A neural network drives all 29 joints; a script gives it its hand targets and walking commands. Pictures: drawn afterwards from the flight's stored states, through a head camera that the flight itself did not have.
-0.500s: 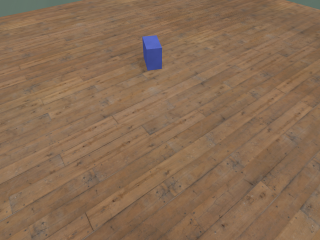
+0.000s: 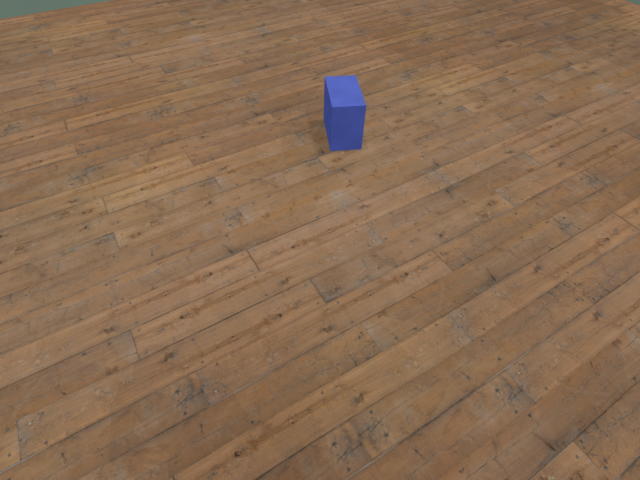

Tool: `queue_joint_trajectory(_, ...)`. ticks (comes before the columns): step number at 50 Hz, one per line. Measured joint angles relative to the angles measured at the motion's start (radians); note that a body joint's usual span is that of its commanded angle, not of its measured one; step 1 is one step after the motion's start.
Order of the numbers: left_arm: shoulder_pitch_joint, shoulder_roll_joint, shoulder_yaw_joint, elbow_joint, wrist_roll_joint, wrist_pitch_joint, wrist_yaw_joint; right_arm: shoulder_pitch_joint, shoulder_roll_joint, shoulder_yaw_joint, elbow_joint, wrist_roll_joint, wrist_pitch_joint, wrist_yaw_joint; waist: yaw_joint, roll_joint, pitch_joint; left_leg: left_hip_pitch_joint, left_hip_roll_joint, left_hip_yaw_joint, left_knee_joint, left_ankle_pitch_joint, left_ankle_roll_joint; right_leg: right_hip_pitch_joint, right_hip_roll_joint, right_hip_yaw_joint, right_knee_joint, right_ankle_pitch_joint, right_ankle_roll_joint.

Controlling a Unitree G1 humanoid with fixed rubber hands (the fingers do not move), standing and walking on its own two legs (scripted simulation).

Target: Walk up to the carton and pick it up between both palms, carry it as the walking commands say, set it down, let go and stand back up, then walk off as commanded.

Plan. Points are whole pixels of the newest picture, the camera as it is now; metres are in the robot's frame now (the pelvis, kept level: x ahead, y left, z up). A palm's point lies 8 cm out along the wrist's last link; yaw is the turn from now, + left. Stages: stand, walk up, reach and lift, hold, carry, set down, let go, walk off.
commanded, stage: walk up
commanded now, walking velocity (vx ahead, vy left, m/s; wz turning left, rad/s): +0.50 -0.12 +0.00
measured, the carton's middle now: (343, 113) +1.89 +0.00 -0.64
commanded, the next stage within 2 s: none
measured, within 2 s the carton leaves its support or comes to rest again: neither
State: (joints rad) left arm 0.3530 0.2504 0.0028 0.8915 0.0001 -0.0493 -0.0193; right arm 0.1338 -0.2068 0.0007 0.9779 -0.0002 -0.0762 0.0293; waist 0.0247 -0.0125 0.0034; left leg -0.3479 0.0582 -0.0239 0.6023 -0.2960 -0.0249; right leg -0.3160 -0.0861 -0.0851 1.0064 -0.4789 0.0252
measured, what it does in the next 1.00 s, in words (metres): walks ahead: right foot, then left foot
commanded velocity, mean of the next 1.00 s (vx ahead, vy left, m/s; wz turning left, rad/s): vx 0.49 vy -0.04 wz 0.00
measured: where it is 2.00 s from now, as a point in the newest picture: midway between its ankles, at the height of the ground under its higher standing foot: (337, 313)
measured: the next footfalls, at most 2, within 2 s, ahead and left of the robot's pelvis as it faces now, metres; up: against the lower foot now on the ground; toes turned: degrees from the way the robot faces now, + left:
right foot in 0.24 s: +0.18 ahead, -0.17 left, +0.00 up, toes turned -7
left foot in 0.50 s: +0.27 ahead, +0.14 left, +0.00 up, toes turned +3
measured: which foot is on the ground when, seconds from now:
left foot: down 0.00-0.22, up 0.24-0.48, down 0.50-0.86, up 0.88-1.00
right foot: up 0.00-0.22, down 0.24-0.52, up 0.54-0.84, down 0.86-1.00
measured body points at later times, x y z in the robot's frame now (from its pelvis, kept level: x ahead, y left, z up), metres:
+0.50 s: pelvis +0.20 +0.00 -0.01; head +0.22 +0.01 +0.44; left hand +0.22 +0.24 -0.15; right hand +0.30 -0.24 -0.14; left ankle +0.23 +0.13 -0.73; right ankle +0.14 -0.17 -0.73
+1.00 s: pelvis +0.40 -0.03 +0.00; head +0.41 -0.03 +0.45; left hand +0.45 +0.22 -0.14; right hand +0.41 -0.26 -0.16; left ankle +0.33 +0.12 -0.67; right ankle +0.41 -0.15 -0.73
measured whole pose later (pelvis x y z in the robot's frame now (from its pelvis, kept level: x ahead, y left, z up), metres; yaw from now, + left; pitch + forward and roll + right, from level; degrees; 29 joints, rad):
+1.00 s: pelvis +0.40 -0.03 +0.00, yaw +2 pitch +0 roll +0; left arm 0.31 0.22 0.00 0.91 0.00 -0.05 -0.03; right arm 0.34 -0.21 0.00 1.04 0.00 -0.01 0.02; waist 0.00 0.01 0.00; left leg -0.38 0.07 0.00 1.04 -0.40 -0.03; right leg -0.28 -0.07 -0.09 0.56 -0.28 0.01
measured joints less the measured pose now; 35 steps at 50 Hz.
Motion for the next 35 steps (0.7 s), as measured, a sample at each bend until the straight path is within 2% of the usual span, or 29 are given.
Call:
queue_joint_trajectory(5,-0.032,0.001,0.000,-0.001,0.000,0.012,-0.005,0.139,0.000,0.000,0.000,0.000,0.010,-0.011,-0.035,-0.002,0.000,0.133,0.015,0.001,-0.090,-0.023,-0.002,-0.081,0.004,0.002,-0.014,0.010,0.001)
queue_joint_trajectory(8,-0.055,0.001,0.000,-0.001,0.000,0.016,-0.016,0.209,0.001,0.000,0.003,0.000,0.018,-0.017,-0.060,-0.001,-0.001,0.193,0.025,0.002,-0.132,-0.043,-0.013,-0.083,0.004,0.003,-0.184,0.048,0.002)
queue_joint_trajectory(10,-0.072,0.001,0.000,-0.002,0.000,0.012,-0.018,0.243,0.001,0.000,0.019,0.000,0.027,-0.020,-0.063,-0.001,-0.003,0.201,0.025,0.004,-0.125,-0.069,-0.028,-0.079,0.004,-0.004,-0.333,0.131,0.009)
queue_joint_trajectory(12,-0.073,0.000,0.000,-0.001,0.000,-0.006,-0.015,0.275,0.000,0.000,0.031,0.000,0.034,-0.021,-0.060,-0.015,-0.001,0.175,0.007,0.006,-0.012,-0.138,-0.022,-0.058,-0.008,-0.002,-0.420,0.242,0.009)
queue_joint_trajectory(13,-0.072,-0.010,0.000,0.003,0.000,-0.007,-0.014,0.277,-0.005,0.000,0.044,0.000,0.043,-0.023,-0.055,-0.001,0.003,0.140,0.011,0.006,0.112,-0.170,-0.015,-0.056,-0.006,-0.010,-0.389,0.251,0.007)
queue_joint_trajectory(15,-0.056,-0.023,0.000,0.005,0.000,-0.007,-0.014,0.261,-0.008,0.000,0.056,0.000,0.059,-0.022,-0.039,0.015,0.002,0.054,0.005,0.006,0.337,-0.170,-0.010,-0.024,0.003,-0.017,-0.381,0.193,0.002)
queue_joint_trajectory(17,-0.036,-0.024,0.000,0.005,0.000,-0.007,-0.010,0.220,-0.008,0.000,0.054,0.000,0.061,-0.015,-0.029,0.019,0.002,-0.020,0.004,0.004,0.416,-0.128,-0.010,0.016,0.006,-0.019,-0.419,0.170,0.002)
queue_joint_trajectory(20,-0.020,-0.024,0.000,0.007,0.000,-0.007,-0.003,0.138,-0.009,0.001,0.046,0.000,0.060,0.000,-0.014,0.020,0.001,-0.096,0.022,0.002,0.371,-0.110,-0.010,0.061,0.007,-0.019,-0.471,0.170,0.012)
queue_joint_trajectory(22,-0.019,-0.025,0.000,0.010,0.000,-0.007,-0.002,0.080,-0.009,0.001,0.041,0.000,0.056,0.009,-0.003,0.018,0.000,-0.103,0.026,0.001,0.259,-0.103,-0.010,0.084,0.004,-0.018,-0.480,0.156,0.023)
queue_joint_trajectory(24,-0.019,-0.025,0.000,0.011,0.000,-0.007,-0.002,0.029,-0.009,0.000,0.031,0.000,0.045,0.016,-0.001,0.020,-0.006,-0.098,0.026,0.004,0.123,-0.038,-0.010,0.097,0.003,-0.024,-0.480,0.133,0.038)
queue_joint_trajectory(25,-0.019,-0.025,0.000,0.011,0.000,-0.007,-0.002,0.009,-0.010,0.000,0.026,0.000,0.032,0.015,-0.001,0.024,-0.011,-0.085,0.025,0.007,0.049,0.003,-0.010,0.097,0.003,-0.026,-0.469,0.117,0.046)
queue_joint_trajectory(26,-0.019,-0.020,0.000,0.012,0.000,-0.006,-0.001,-0.008,-0.004,0.000,0.027,0.000,0.019,0.014,-0.003,0.010,-0.008,-0.073,0.015,0.015,0.043,0.012,-0.007,0.097,-0.010,-0.020,-0.436,0.093,0.044)
queue_joint_trajectory(28,-0.019,-0.018,0.000,0.013,0.000,0.003,-0.001,-0.008,0.005,0.000,0.019,0.000,0.002,0.010,-0.015,-0.001,-0.008,-0.032,0.002,0.019,0.054,-0.015,0.006,0.066,-0.007,-0.001,-0.235,0.037,0.030)
queue_joint_trajectory(31,-0.027,-0.017,0.000,0.011,0.000,0.005,-0.001,0.044,0.005,0.000,0.012,0.000,-0.007,0.000,-0.022,0.001,-0.008,0.064,0.018,0.020,0.004,-0.043,0.011,-0.006,0.021,0.004,0.032,0.029,0.012)
queue_joint_trajectory(35,-0.050,-0.017,0.000,0.011,0.000,0.014,-0.003,0.145,0.005,0.000,0.012,0.000,0.001,-0.009,-0.039,-0.001,-0.008,0.179,0.029,0.021,-0.093,-0.046,0.007,-0.061,0.019,0.006,0.030,0.034,0.012)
